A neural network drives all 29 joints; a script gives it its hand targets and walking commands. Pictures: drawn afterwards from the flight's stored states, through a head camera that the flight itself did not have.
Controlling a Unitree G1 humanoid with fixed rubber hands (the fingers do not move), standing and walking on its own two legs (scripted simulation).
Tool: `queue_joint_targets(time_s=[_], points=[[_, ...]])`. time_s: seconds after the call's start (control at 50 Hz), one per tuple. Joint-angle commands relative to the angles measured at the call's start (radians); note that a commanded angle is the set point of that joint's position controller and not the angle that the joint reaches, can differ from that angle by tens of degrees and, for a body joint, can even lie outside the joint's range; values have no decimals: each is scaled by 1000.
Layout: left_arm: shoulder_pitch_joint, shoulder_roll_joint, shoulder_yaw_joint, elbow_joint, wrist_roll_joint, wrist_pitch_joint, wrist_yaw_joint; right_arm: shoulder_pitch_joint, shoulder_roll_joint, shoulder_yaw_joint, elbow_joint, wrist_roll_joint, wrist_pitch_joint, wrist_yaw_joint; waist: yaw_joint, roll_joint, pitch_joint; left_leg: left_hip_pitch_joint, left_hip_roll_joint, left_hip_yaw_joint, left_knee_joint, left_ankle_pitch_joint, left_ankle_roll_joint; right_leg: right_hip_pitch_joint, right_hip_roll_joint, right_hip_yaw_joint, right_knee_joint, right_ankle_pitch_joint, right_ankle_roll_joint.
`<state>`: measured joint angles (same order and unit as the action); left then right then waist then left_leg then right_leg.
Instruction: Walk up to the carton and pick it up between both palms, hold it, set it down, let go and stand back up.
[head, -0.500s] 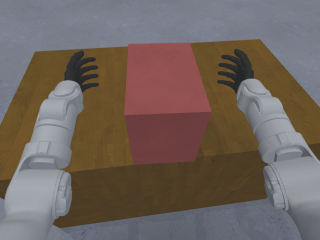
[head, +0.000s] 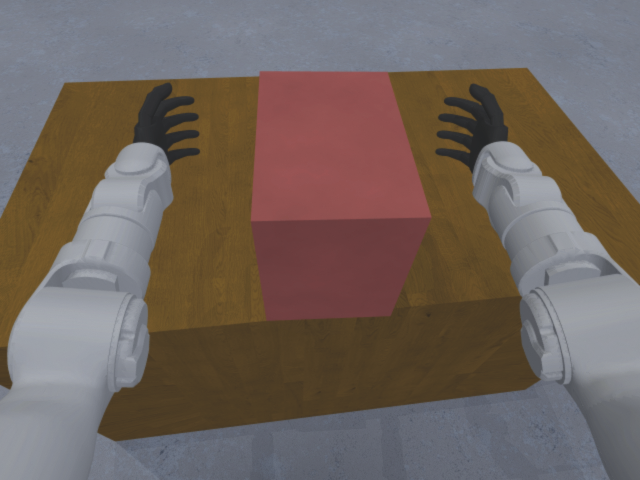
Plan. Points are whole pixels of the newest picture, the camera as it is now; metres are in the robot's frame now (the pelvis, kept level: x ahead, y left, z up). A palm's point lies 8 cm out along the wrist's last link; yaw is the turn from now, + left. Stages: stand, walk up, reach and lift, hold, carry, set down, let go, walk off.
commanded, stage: reach and lift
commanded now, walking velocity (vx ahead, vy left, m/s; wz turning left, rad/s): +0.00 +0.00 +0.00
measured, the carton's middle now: (326, 196) +0.53 +0.03 +0.02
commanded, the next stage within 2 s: none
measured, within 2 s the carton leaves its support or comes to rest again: neither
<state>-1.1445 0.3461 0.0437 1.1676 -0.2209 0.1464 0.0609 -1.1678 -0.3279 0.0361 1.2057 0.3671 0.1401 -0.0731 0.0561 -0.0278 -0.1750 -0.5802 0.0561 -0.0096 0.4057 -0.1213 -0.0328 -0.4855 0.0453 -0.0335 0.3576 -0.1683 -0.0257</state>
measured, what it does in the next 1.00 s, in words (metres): stands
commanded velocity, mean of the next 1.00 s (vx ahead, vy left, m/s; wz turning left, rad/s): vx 0.00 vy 0.00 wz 0.00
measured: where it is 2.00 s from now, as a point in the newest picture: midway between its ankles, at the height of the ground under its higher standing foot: outside the picture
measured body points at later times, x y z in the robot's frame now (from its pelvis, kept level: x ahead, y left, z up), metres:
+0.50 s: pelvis -0.01 +0.01 -0.02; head +0.10 +0.03 +0.42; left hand +0.47 +0.23 +0.05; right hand +0.50 -0.14 +0.06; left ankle +0.03 +0.14 -0.74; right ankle -0.02 -0.10 -0.74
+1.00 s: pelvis -0.01 +0.01 -0.01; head +0.12 +0.02 +0.42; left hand +0.48 +0.18 +0.05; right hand +0.50 -0.11 +0.06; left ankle +0.03 +0.14 -0.74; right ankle -0.02 -0.10 -0.74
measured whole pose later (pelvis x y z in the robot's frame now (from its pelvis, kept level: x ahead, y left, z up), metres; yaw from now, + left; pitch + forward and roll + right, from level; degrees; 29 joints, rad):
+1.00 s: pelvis -0.01 +0.01 -0.01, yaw -2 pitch +26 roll -1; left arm -1.04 0.07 0.39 1.18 0.15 -0.21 0.09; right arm -1.02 -0.11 -0.30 1.14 -0.11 -0.19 -0.07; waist 0.08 -0.01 -0.19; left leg -0.76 0.05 0.04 0.41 -0.10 -0.01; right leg -0.69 0.03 0.00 0.40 -0.15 0.00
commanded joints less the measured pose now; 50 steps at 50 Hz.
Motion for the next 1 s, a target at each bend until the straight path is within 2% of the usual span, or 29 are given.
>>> queue_joint_targets(time_s=[0.0,0.12,0.2,0.4,0.5,0.58,0.78,0.84,0.9,0.96,0.98], points=[[-441,141,25,-124,18,-150,-8,-432,-144,-37,-158,-27,-122,9,17,47,-743,402,-40,49,62,402,-39,254,-11,-9,44,436,67],[-506,132,8,-142,-5,-272,2,-446,-143,-78,-204,-74,-216,17,2,72,-895,382,-39,62,102,387,-54,202,-15,-15,79,466,64],[-499,121,1,-101,-11,-321,4,-434,-138,-84,-188,-90,-253,18,-3,69,-953,350,-37,64,122,373,-52,184,-19,-14,102,472,62],[-436,81,1,60,3,-406,4,-388,-117,-40,-91,-75,-324,32,22,36,-929,251,-24,73,127,341,-38,138,-23,-14,133,382,54],[-411,40,28,-2,26,-421,26,-381,-129,-10,-100,-46,-360,51,53,60,-984,331,-14,76,161,444,-62,68,-1,-31,135,390,49],[-414,23,46,-62,34,-410,30,-389,-127,-25,-129,-64,-362,51,42,40,-1023,344,-17,77,179,455,-60,64,3,-28,139,441,53],[-385,-37,124,-98,113,-408,26,-376,-49,-76,-155,-150,-359,38,37,-5,-1016,290,-26,87,156,450,-43,150,-10,-7,145,529,67],[-391,-107,172,-102,176,-412,15,-372,34,-125,-177,-227,-359,41,34,-18,-980,283,-30,95,131,434,-35,187,-21,-3,133,527,70],[-385,-201,262,-127,310,-407,-4,-340,156,-223,-216,-385,-371,48,32,-19,-920,283,-38,114,82,421,-30,256,-31,-4,115,541,76],[-363,-440,336,-155,498,-387,-26,-315,461,-326,-249,-626,-387,92,62,3,-841,333,-37,137,33,420,-25,288,-22,-19,81,498,66],[-379,-606,339,-157,557,-377,-45,-319,673,-365,-240,-719,-380,120,68,8,-809,371,-31,141,18,420,-18,308,-18,-28,66,490,60]])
